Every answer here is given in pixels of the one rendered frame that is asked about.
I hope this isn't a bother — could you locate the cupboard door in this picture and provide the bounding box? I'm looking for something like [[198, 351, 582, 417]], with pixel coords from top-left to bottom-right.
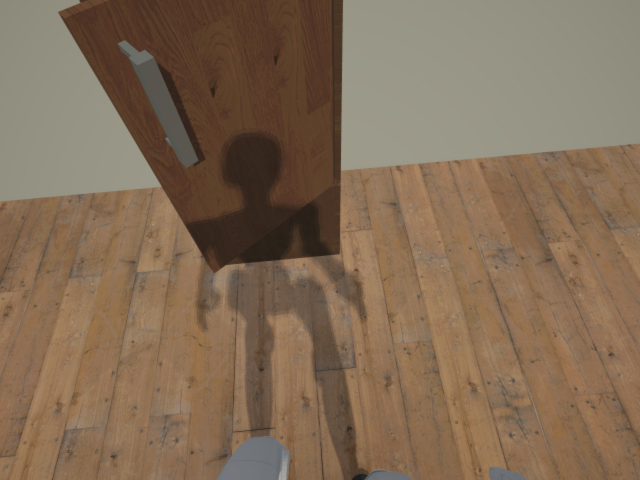
[[58, 0, 334, 273]]

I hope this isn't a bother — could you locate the left robot thigh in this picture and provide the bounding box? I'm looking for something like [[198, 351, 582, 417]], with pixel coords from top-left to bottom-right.
[[216, 437, 290, 480]]

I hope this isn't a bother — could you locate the handle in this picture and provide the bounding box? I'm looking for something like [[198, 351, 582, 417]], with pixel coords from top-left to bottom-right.
[[117, 40, 199, 168]]

